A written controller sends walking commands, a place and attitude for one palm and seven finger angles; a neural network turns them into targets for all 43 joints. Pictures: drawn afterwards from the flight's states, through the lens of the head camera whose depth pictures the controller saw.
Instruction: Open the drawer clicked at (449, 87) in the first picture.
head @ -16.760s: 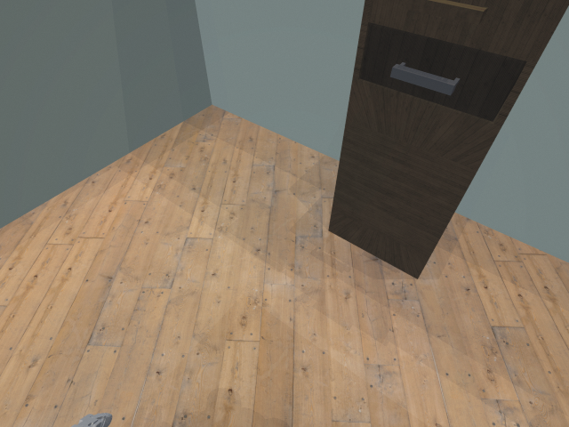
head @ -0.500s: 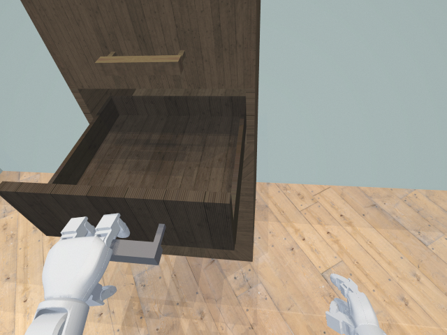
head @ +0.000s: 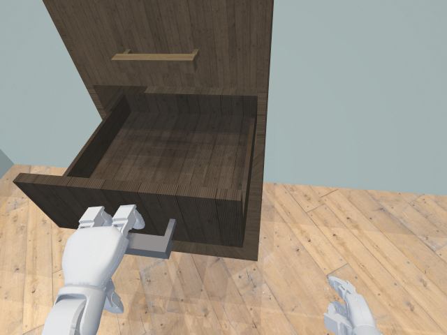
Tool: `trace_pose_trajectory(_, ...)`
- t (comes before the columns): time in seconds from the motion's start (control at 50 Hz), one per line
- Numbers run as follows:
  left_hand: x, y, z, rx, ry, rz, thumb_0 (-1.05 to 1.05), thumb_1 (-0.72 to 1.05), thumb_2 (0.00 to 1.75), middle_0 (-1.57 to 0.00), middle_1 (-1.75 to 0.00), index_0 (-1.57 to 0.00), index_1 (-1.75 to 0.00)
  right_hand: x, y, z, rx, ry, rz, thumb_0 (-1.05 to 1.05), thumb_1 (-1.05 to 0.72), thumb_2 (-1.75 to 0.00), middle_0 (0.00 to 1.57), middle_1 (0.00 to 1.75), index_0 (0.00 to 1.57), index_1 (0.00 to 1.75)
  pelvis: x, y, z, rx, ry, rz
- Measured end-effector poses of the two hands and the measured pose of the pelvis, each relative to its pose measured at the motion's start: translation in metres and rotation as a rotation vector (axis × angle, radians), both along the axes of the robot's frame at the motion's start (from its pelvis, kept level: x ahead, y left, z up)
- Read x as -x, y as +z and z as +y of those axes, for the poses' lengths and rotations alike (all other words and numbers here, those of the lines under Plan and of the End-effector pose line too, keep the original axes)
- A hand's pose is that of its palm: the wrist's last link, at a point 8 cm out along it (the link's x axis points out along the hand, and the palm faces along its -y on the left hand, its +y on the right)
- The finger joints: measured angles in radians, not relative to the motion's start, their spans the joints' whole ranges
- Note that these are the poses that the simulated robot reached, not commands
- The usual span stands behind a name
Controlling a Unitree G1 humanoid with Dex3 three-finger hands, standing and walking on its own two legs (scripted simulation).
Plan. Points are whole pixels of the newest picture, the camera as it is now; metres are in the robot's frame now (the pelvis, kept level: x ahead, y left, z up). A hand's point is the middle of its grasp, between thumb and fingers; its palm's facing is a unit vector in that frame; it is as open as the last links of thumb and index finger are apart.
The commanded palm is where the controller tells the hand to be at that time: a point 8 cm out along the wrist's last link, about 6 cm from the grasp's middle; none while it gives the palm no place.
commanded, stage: lift the hand off the handle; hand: left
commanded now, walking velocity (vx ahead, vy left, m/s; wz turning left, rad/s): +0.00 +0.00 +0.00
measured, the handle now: (127, 231) +0.25 +0.22 +0.07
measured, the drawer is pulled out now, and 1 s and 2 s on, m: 0.30 0.30 0.30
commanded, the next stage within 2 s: draw the hand back to the body in 1.28 s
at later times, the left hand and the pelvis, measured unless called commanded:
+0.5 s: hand (106, 243) +0.21 +0.22 +0.10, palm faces +0.05 -0.07 -1.00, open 13.2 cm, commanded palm +0.19 +0.23 +0.18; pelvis -0.01 -0.01 +0.01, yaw +0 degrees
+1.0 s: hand (81, 190) +0.24 +0.23 +0.20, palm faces +0.22 -0.05 -0.97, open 13.7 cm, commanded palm +0.19 +0.23 +0.25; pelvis -0.01 +0.00 +0.02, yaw +0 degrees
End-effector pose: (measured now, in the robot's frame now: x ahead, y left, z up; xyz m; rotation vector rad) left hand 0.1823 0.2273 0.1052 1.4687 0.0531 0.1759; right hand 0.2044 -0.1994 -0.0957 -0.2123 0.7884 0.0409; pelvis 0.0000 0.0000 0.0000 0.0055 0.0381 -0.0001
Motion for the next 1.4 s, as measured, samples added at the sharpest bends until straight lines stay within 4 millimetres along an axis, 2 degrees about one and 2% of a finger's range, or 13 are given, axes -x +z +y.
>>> trace_pose_trajectory(0.16, -0.003, 0.007, 0.001, -0.008, -0.008, 0.038, 0.00, -0.49, 0.30, -0.32, -1.20, -0.41, -1.27, 0.000, 0.004, 0.004, -0.011, 0.000, -0.014, 0.01, -0.90, -0.90, 0.20, 0.30, 0.20, 0.30, 0.003, 0.003, -0.002, -0.002, 0.002, -0.026)
trace_pose_trajectory(0.34, -0.003, 0.033, -0.004, -0.017, -0.050, 0.008, 0.00, -0.49, 0.30, -0.35, -1.21, -0.41, -1.25, -0.003, 0.012, 0.002, -0.018, -0.002, -0.045, 0.01, -0.90, -0.90, 0.20, 0.30, 0.20, 0.30, 0.005, 0.009, -0.004, -0.003, 0.001, -0.052)
trace_pose_trajectory(0.58, -0.005, 0.061, 0.000, -0.032, -0.076, 0.012, 0.00, -0.49, 0.30, -0.38, -1.23, -0.43, -1.24, -0.008, 0.019, -0.002, -0.017, -0.002, -0.062, 0.01, -0.90, -0.90, 0.20, 0.30, 0.20, 0.30, 0.007, 0.015, -0.006, -0.001, 0.004, -0.084)
trace_pose_trajectory(0.78, -0.006, 0.086, 0.001, -0.036, -0.096, -0.010, 0.00, -0.49, 0.30, -0.41, -1.24, -0.44, -1.25, -0.011, 0.023, 0.002, -0.033, 0.018, -0.074, 0.01, -0.90, -0.90, 0.20, 0.30, 0.20, 0.30, 0.010, 0.018, -0.005, -0.001, 0.010, -0.102)
trace_pose_trajectory(0.88, -0.010, 0.109, 0.002, -0.046, -0.100, -0.083, 0.00, -0.49, 0.30, -0.41, -1.24, -0.40, -1.24, -0.011, 0.025, 0.007, -0.043, 0.033, -0.079, 0.01, -0.90, -0.90, 0.20, 0.30, 0.20, 0.30, 0.011, 0.019, -0.004, -0.001, 0.013, -0.109)
trace_pose_trajectory(0.96, -0.021, 0.132, 0.006, -0.056, -0.075, -0.140, 0.00, -0.49, 0.30, -0.37, -1.22, -0.36, -1.22, -0.012, 0.026, 0.010, -0.061, 0.035, -0.076, 0.01, -0.90, -0.90, 0.20, 0.30, 0.20, 0.30, 0.013, 0.020, -0.003, -0.003, 0.012, -0.110)
trace_pose_trajectory(1.02, -0.028, 0.142, 0.008, -0.054, -0.054, -0.133, 0.00, -0.49, 0.30, -0.35, -1.22, -0.34, -1.21, -0.012, 0.028, 0.011, -0.076, 0.031, -0.081, 0.01, -0.90, -0.90, 0.20, 0.30, 0.20, 0.30, 0.013, 0.020, -0.002, -0.005, 0.006, -0.108)
trace_pose_trajectory(1.12, -0.034, 0.147, 0.002, -0.047, -0.082, -0.088, 0.00, -0.49, 0.30, -0.33, -1.21, -0.33, -1.21, -0.013, 0.032, 0.009, -0.086, 0.022, -0.099, 0.01, -0.90, -0.90, 0.20, 0.30, 0.20, 0.30, 0.014, 0.019, 0.000, -0.007, -0.003, -0.105)
trace_pose_trajectory(1.24, -0.027, 0.161, -0.010, -0.056, -0.152, -0.126, 0.00, -0.49, 0.30, -0.32, -1.20, -0.32, -1.20, -0.012, 0.031, 0.004, -0.084, 0.023, -0.103, 0.01, -0.90, -0.90, 0.20, 0.30, 0.20, 0.30, 0.012, 0.019, 0.001, -0.006, -0.005, -0.103)
trace_pose_trajectory(1.3, -0.026, 0.164, -0.007, -0.051, -0.135, -0.142, 0.00, -0.49, 0.30, -0.32, -1.20, -0.32, -1.20, -0.012, 0.029, 0.003, -0.089, 0.027, -0.092, 0.01, -0.91, -0.90, 0.20, 0.30, 0.20, 0.30, 0.012, 0.018, 0.000, -0.006, -0.004, -0.101)
trace_pose_trajectory(1.4, -0.033, 0.156, 0.004, -0.044, -0.066, -0.101, 0.00, -0.49, 0.30, -0.32, -1.20, -0.32, -1.20, -0.010, 0.024, 0.003, -0.087, 0.038, -0.072, 0.01, -0.91, -0.90, 0.20, 0.30, 0.20, 0.30, 0.014, 0.018, -0.002, -0.007, 0.002, -0.095)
